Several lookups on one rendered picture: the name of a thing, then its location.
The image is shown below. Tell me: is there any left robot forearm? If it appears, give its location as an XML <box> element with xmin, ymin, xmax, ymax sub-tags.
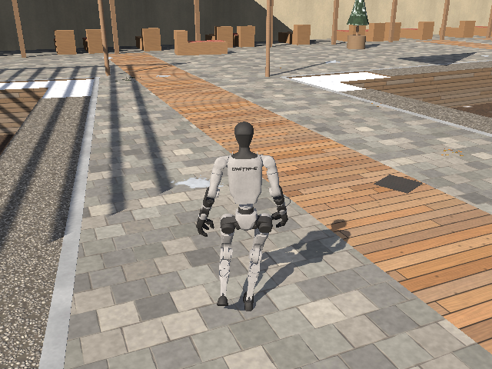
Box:
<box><xmin>198</xmin><ymin>187</ymin><xmax>214</xmax><ymax>220</ymax></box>

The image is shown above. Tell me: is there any humanoid robot torso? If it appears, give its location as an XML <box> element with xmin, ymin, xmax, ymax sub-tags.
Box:
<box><xmin>227</xmin><ymin>152</ymin><xmax>263</xmax><ymax>231</ymax></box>

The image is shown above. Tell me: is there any robot right upper arm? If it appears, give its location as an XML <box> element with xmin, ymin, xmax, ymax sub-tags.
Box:
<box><xmin>261</xmin><ymin>155</ymin><xmax>281</xmax><ymax>198</ymax></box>

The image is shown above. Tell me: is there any robot right hand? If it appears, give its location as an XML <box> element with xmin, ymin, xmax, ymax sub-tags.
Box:
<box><xmin>271</xmin><ymin>212</ymin><xmax>288</xmax><ymax>228</ymax></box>

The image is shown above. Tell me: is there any humanoid robot head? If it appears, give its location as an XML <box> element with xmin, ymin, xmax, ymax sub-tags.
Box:
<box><xmin>231</xmin><ymin>121</ymin><xmax>258</xmax><ymax>159</ymax></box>

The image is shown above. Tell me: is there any robot left hand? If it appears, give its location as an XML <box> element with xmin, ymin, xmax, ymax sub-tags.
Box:
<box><xmin>196</xmin><ymin>217</ymin><xmax>214</xmax><ymax>237</ymax></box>

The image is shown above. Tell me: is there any robot left upper arm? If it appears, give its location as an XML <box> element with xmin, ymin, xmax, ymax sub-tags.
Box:
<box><xmin>207</xmin><ymin>155</ymin><xmax>229</xmax><ymax>199</ymax></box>

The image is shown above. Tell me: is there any right robot forearm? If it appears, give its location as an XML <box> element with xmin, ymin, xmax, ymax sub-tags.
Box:
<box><xmin>273</xmin><ymin>185</ymin><xmax>287</xmax><ymax>215</ymax></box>

